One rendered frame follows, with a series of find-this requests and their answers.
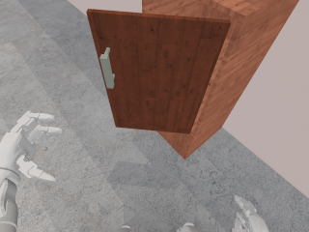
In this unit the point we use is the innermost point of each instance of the robot right hand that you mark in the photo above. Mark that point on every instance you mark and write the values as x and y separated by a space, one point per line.
251 221

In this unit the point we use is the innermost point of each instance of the right robot shin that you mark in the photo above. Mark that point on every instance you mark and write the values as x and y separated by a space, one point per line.
189 223

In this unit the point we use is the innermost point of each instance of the robot left hand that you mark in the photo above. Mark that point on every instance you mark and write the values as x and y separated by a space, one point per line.
14 144

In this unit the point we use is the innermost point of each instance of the left robot forearm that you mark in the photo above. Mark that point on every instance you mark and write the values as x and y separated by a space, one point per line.
8 208

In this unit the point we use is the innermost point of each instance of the cupboard door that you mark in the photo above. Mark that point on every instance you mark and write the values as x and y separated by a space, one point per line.
162 64

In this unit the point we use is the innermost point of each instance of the handle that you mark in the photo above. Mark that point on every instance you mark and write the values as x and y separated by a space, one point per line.
106 69

